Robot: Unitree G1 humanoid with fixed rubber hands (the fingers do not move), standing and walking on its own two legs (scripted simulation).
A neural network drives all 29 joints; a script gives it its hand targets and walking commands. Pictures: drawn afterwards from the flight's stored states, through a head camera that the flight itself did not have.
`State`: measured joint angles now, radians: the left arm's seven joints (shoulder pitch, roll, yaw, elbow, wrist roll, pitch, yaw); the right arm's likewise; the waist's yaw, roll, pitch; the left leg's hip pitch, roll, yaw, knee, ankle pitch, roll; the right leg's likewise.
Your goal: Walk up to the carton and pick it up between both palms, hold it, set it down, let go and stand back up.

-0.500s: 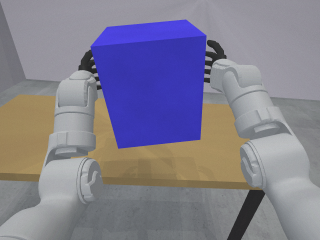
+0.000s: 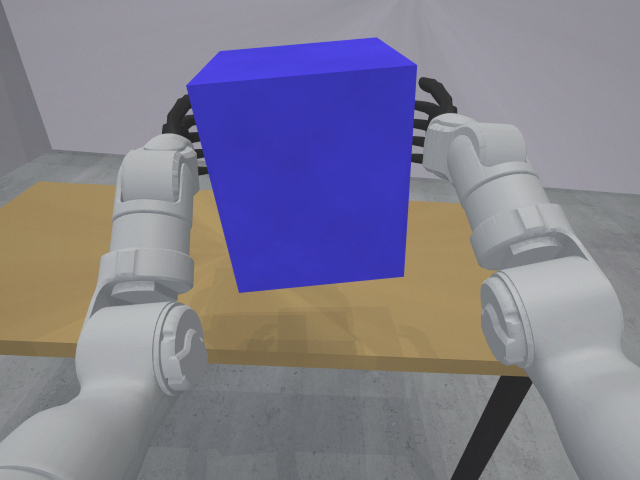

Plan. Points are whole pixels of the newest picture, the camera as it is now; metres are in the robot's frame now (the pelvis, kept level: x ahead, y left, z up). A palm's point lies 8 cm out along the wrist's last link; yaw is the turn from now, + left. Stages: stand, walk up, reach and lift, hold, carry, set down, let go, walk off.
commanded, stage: hold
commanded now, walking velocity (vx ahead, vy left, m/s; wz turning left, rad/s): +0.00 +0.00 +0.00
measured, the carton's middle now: (309, 161) +0.42 +0.00 +0.28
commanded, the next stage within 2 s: none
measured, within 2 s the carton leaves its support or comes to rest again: neither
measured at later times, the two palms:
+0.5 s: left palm (174, 159) +0.37 +0.16 +0.30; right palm (435, 139) +0.36 -0.14 +0.33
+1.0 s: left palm (178, 153) +0.36 +0.15 +0.31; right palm (448, 135) +0.35 -0.15 +0.34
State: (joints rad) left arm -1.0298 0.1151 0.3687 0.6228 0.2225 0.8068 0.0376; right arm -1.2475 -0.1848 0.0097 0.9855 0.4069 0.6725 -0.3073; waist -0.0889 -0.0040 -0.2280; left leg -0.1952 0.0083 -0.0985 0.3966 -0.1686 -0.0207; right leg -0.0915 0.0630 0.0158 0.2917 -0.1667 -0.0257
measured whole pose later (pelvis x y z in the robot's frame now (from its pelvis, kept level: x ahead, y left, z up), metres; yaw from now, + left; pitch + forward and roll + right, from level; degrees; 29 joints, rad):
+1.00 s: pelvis -0.01 +0.00 +0.00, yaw +0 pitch -3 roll -2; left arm -1.01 0.11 0.36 0.57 0.21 0.82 0.05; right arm -1.24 -0.19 0.03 0.96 0.42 0.68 -0.31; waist -0.09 0.00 -0.23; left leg -0.18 0.02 -0.10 0.40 -0.17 -0.03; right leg -0.08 0.07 0.02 0.30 -0.16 -0.03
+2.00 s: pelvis +0.02 +0.01 +0.00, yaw -1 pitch -5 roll -2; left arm -0.91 0.06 0.34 0.41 0.24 0.88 0.06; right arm -1.15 -0.20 0.07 0.85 0.47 0.70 -0.30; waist -0.10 0.01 -0.19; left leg -0.12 0.01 -0.08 0.43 -0.22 0.00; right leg 0.00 0.06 0.04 0.29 -0.19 -0.01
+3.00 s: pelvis +0.00 +0.00 +0.00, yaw +0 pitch -3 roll -2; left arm -0.99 0.10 0.35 0.55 0.21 0.83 0.06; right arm -1.22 -0.21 0.06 0.94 0.45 0.68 -0.31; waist -0.09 0.01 -0.23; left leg -0.17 0.01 -0.10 0.41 -0.18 -0.02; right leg -0.06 0.07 0.02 0.28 -0.17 -0.03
